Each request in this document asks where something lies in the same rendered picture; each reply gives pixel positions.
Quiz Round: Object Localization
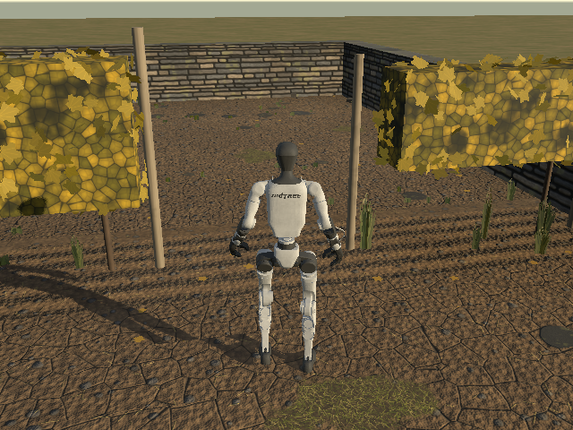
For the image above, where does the left robot upper arm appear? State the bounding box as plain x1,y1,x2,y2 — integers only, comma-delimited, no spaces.
242,180,269,229

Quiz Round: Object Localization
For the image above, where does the robot right hand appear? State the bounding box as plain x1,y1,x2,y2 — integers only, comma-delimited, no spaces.
322,247,343,266

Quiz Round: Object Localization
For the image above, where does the robot right forearm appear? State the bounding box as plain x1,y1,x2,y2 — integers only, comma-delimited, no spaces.
323,216,341,251

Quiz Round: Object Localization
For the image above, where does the right robot foot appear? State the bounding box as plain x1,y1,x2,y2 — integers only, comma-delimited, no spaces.
302,349,316,374

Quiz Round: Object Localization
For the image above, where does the robot left hand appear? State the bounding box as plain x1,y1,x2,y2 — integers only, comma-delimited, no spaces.
229,239,249,257

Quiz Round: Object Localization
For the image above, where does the robot head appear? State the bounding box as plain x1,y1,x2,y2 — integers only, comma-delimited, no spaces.
271,142,302,185

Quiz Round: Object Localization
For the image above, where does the right robot upper arm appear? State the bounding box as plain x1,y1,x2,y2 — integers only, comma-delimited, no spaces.
305,180,332,230

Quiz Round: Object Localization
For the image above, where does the robot left forearm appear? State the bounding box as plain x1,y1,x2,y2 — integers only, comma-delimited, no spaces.
232,215,250,245

